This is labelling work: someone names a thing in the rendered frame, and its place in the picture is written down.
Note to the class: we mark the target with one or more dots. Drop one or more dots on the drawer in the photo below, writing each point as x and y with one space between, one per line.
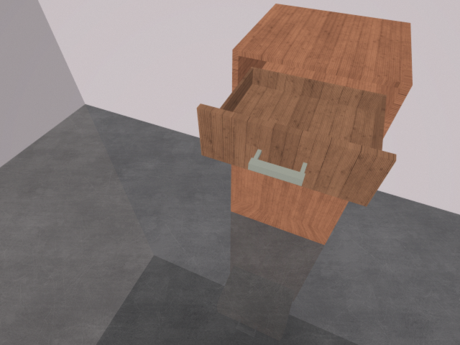
337 130

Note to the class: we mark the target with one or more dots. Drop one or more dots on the handle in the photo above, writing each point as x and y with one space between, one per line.
276 171

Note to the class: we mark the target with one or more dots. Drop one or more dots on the cabinet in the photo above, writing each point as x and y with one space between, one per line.
349 50

